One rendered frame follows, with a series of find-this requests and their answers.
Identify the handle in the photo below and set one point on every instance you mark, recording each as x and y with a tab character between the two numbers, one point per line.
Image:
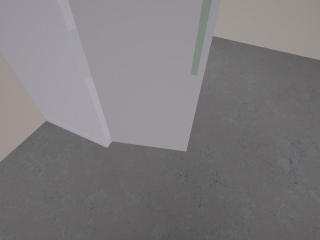
205	10

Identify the fridge door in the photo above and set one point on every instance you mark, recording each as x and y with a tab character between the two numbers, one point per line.
140	55

